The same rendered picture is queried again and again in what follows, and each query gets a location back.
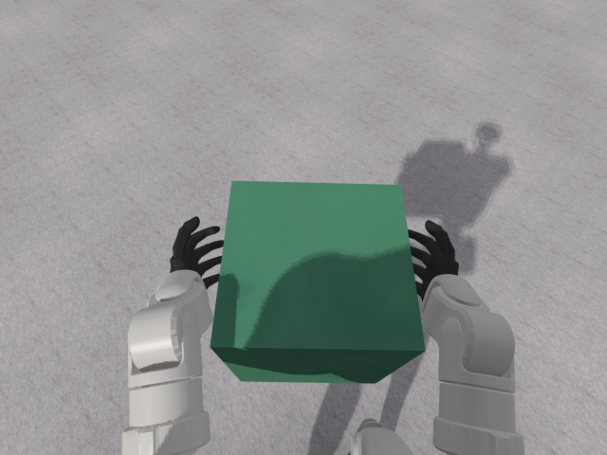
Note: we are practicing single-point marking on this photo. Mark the right robot shin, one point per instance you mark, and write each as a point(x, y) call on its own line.
point(372, 425)

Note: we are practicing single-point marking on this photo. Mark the right robot forearm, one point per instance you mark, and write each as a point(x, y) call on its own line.
point(476, 356)

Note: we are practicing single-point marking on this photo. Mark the right robot hand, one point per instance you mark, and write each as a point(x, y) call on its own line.
point(442, 261)

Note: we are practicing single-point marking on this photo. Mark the right robot thigh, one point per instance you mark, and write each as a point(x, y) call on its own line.
point(378, 441)

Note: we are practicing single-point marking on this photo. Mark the carton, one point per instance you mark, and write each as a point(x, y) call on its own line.
point(316, 284)

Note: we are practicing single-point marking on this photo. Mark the left robot hand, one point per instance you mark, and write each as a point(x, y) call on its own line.
point(187, 257)

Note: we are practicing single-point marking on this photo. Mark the left robot forearm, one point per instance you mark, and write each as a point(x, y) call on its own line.
point(166, 415)

